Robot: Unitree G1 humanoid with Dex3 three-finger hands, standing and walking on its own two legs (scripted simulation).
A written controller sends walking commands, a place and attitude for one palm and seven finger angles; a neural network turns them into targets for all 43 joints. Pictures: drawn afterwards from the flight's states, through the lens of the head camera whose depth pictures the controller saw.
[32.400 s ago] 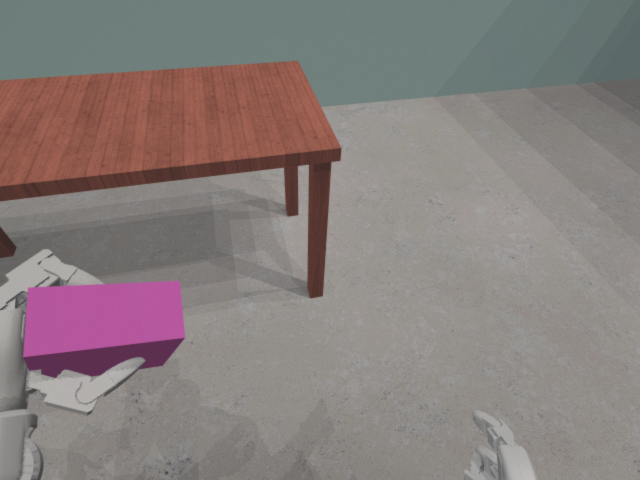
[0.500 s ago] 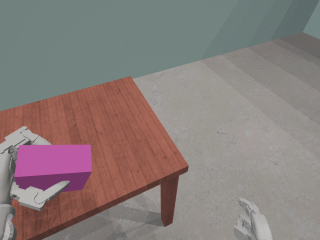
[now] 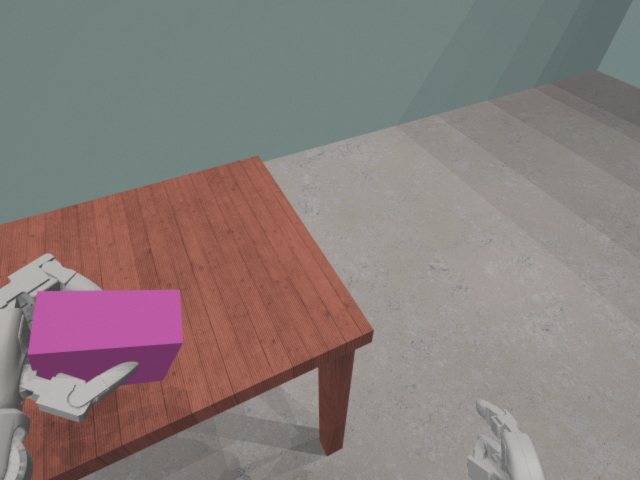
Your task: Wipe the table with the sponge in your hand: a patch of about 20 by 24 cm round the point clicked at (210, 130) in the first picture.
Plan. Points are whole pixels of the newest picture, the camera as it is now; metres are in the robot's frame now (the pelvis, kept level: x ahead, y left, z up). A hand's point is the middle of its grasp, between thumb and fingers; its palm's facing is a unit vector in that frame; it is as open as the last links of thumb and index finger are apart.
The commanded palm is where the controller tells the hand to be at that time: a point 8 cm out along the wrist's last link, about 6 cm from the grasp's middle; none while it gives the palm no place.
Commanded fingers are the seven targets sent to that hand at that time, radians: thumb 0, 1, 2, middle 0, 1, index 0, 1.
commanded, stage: shuffle to correct the standing spot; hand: left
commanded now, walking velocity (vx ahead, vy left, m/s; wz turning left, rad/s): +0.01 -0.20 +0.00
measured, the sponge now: (130, 341) +0.22 +0.21 +0.13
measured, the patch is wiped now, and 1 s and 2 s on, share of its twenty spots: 0.00 0.00 0.00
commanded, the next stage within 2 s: come to a stop and stand still in 0.70 s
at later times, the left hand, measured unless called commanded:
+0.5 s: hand (82, 338) +0.21 +0.24 +0.16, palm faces +0.34 -0.86 -0.37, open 9.6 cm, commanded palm +0.16 +0.28 +0.18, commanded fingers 0.00 0.10 1.30 -1.20 -1.60 -1.20 -1.60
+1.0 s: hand (50, 298) +0.24 +0.27 +0.17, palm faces +0.45 -0.78 -0.44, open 9.6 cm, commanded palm +0.15 +0.27 +0.18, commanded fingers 0.00 0.10 1.30 -1.20 -1.60 -1.20 -1.60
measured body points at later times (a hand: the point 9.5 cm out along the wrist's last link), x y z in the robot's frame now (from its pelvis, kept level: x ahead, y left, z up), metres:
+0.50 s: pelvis +0.00 +0.00 +0.00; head -0.01 -0.01 +0.45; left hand +0.19 +0.28 +0.18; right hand +0.18 -0.23 -0.08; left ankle +0.00 +0.16 -0.74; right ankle +0.02 -0.03 -0.74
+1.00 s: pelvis -0.01 -0.01 -0.01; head +0.02 -0.01 +0.44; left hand +0.21 +0.31 +0.20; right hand +0.16 -0.25 -0.09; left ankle +0.00 +0.15 -0.74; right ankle +0.03 -0.03 -0.74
